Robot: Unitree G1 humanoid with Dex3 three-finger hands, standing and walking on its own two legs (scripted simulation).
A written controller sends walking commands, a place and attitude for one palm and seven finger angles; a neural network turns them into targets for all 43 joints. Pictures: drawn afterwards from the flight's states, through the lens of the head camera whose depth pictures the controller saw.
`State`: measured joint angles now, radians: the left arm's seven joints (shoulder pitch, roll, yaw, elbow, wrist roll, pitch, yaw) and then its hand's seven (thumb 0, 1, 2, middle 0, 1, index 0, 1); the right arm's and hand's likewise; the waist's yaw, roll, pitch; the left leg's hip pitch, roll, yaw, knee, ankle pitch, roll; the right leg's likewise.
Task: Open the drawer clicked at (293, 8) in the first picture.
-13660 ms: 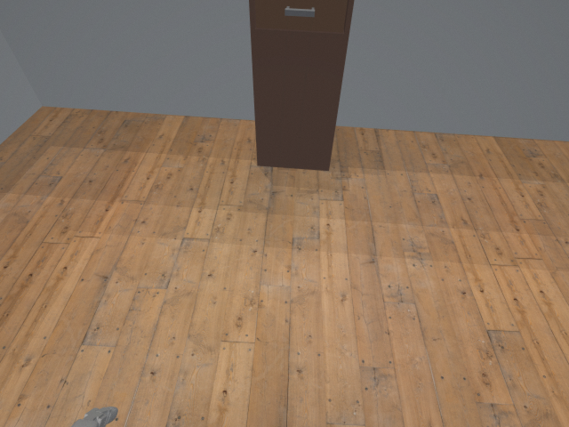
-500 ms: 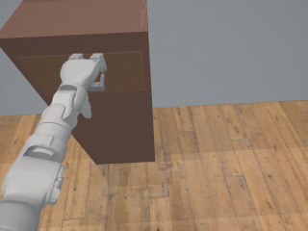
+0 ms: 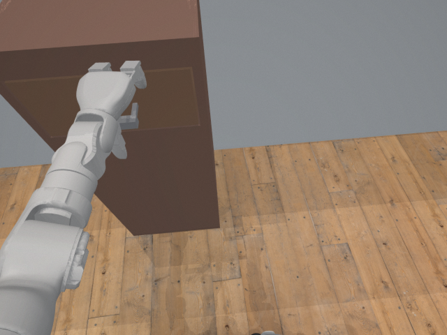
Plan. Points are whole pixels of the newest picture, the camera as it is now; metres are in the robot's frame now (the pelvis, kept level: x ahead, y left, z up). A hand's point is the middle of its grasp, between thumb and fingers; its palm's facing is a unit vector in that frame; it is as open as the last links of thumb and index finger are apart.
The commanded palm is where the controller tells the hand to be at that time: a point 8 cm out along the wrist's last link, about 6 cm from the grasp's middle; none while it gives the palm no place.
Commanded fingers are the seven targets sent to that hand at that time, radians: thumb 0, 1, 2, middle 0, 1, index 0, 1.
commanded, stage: move the hooked fingers above the handle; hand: left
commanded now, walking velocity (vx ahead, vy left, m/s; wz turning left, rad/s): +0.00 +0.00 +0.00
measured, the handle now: (111, 116) +0.54 +0.22 +0.05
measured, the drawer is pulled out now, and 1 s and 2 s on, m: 0.00 0.00 0.00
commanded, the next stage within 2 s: lower the fingers behind the handle in 1.50 s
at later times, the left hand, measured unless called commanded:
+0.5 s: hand (109, 119) +0.49 +0.19 +0.09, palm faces -0.01 -0.04 -1.00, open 13.8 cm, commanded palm +0.49 +0.23 +0.16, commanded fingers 0.00 -0.50 0.30 -0.30 -1.20 -0.30 -1.20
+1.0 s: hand (101, 111) +0.50 +0.20 +0.11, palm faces -0.05 +0.01 -1.00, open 13.5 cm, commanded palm +0.49 +0.23 +0.16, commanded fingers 0.00 -0.50 0.30 -0.30 -1.20 -0.30 -1.20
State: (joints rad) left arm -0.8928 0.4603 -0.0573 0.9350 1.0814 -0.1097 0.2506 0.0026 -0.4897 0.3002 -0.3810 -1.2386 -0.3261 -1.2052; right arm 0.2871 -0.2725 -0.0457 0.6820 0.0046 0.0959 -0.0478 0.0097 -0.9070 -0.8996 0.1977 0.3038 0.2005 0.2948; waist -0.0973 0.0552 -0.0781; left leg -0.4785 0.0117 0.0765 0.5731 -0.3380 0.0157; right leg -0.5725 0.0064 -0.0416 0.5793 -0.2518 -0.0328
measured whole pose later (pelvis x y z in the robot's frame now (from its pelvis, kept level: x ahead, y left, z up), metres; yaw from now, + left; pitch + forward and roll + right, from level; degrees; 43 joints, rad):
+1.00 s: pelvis -0.02 +0.01 +0.00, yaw -1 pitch +14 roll +0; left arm -1.06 0.55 -0.04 1.19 1.08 -0.02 0.16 0.00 -0.49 0.30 -0.34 -1.21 -0.37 -1.22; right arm 0.31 -0.27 0.00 0.67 0.03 0.08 -0.08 0.01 -0.90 -0.90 0.20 0.30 0.20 0.30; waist -0.15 0.05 -0.06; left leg -0.51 0.00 0.10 0.58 -0.31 0.03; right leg -0.61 0.00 -0.02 0.57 -0.20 -0.02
